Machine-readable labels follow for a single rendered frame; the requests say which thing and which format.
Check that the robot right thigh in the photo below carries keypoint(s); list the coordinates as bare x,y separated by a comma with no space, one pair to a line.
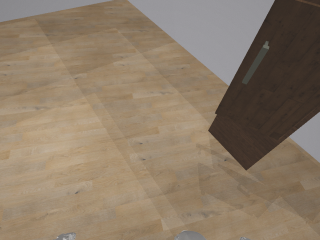
189,235

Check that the cupboard door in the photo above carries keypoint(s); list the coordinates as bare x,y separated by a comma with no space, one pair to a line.
285,87

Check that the handle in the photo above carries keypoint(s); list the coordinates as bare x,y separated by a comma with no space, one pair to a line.
256,62

